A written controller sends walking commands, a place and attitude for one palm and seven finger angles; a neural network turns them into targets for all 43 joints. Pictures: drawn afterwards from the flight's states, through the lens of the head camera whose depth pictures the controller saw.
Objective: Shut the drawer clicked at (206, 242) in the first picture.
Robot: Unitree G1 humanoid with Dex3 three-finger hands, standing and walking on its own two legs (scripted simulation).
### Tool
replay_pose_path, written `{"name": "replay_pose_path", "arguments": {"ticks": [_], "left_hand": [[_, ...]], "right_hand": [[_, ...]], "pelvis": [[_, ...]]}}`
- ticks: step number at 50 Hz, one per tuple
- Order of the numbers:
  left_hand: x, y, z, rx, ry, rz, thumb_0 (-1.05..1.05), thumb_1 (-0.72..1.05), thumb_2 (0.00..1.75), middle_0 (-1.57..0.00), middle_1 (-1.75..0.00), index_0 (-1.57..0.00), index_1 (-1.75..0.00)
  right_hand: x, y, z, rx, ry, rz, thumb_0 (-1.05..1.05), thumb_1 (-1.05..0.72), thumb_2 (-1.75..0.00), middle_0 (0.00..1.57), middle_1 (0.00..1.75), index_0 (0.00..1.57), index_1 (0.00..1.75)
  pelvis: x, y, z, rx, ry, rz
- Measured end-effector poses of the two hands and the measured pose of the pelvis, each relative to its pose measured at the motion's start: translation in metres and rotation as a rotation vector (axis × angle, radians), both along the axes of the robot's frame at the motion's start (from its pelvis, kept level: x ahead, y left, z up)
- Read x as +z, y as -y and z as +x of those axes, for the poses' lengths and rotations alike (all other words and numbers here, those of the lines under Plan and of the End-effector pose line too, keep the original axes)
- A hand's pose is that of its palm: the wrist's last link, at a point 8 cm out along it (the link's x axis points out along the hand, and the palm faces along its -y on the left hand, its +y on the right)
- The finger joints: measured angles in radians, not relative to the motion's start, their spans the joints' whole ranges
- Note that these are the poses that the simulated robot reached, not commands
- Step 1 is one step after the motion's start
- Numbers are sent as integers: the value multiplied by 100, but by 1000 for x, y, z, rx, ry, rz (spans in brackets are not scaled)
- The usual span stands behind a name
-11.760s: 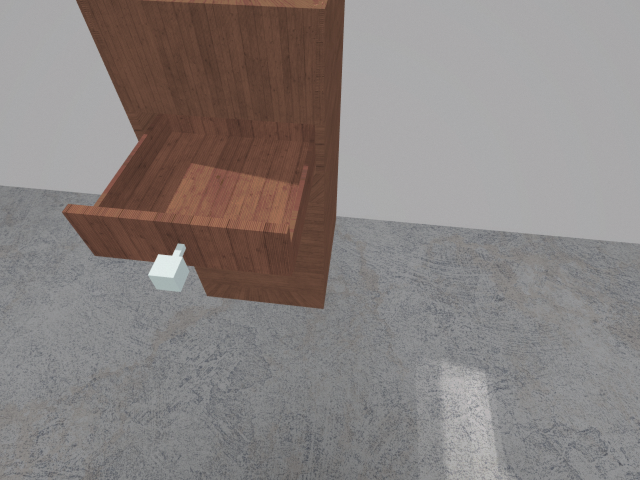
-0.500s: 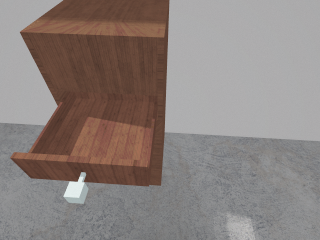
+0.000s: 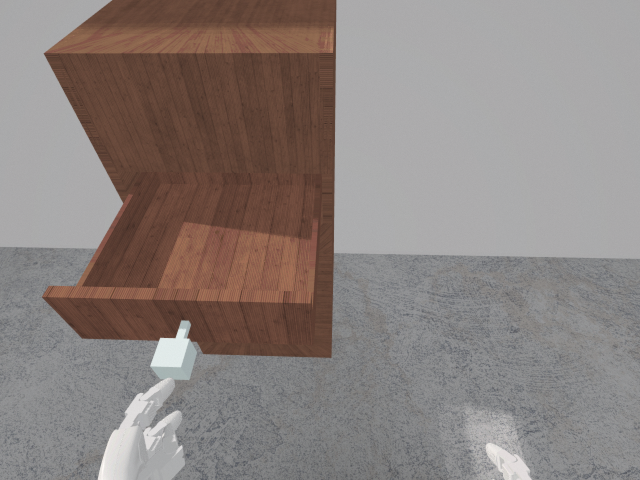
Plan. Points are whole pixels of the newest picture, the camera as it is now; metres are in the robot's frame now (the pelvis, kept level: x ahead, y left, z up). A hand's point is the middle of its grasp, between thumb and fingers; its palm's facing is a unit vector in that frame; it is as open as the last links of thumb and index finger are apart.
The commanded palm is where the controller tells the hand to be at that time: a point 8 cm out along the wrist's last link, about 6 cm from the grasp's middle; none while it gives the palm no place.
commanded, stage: raise the hand and make a fist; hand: left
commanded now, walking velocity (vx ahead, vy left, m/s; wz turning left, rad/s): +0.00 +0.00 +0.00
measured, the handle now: (178, 346) +0.32 +0.22 -0.05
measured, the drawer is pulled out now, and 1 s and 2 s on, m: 0.29 0.29 0.29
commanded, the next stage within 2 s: bring the fist close to the handle in 1.68 s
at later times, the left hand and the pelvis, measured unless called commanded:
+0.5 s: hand (183, 465) +0.15 +0.16 +0.00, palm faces +0.04 -1.00 -0.07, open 4.4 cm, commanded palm +0.11 +0.23 +0.00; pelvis -0.01 -0.04 -0.06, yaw +2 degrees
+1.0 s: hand out of the picture +0.13 +0.18 +0.02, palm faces +0.01 -1.00 -0.06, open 3.1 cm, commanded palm +0.09 +0.23 +0.04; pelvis -0.01 -0.02 -0.04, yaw +2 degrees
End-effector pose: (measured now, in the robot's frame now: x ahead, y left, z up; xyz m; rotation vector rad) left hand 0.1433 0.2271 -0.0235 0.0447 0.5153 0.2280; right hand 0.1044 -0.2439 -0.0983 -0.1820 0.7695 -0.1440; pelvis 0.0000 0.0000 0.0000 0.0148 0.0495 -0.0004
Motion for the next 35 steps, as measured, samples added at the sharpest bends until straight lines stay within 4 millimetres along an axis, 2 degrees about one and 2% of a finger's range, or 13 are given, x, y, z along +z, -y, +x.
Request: {"name": "replay_pose_path", "arguments": {"ticks": [4,7,11,13,18,22,26,29,35], "left_hand": [[-8,16,-16,-67,180,-77,1,92,90,-33,-46,-30,-44],[0,27,-23,-114,340,-72,1,92,90,-39,-51,-37,-50],[15,28,-24,-193,540,28,1,91,90,-47,-60,-46,-59],[14,26,-22,-220,563,49,1,91,90,-51,-64,-50,-63],[2,25,-16,-243,411,-9,1,90,90,-61,-75,-61,-75],[14,20,-14,-216,355,-11,2,90,90,-69,-83,-69,-83],[29,12,-12,-191,387,31,2,90,90,-77,-92,-77,-92],[31,6,-11,-199,379,42,2,90,90,-82,-99,-83,-98],[31,2,-16,-234,334,20,2,91,90,-94,-112,-95,-111]], "right_hand": [[17,8,40,74,158,-51,1,-91,-90,20,30,21,30],[22,10,68,153,246,-87,1,-91,-90,20,30,20,30],[12,6,96,219,316,-80,1,-91,-90,19,30,20,30],[2,2,104,227,326,-53,1,-91,-90,19,30,20,30],[-16,-8,98,189,273,27,1,-91,-90,20,30,21,30],[-22,-6,79,131,196,53,1,-91,-90,20,30,21,30],[-29,6,62,86,128,43,1,-90,-90,20,30,21,30],[-32,19,53,59,95,23,2,-90,-90,20,30,21,30],[-22,40,51,16,107,-25,2,-91,-90,20,30,21,30]], "pelvis": [[-20,9,-12,-6,-70,-3],[-36,14,-17,9,-104,-16],[-59,22,-24,23,-150,-27],[-68,26,-27,25,-163,-29],[-69,36,-25,31,-169,-32],[-60,42,-17,34,-166,-36],[-55,45,-11,36,-166,-38],[-53,46,-9,37,-168,-37],[-49,44,-6,31,-166,-33]]}}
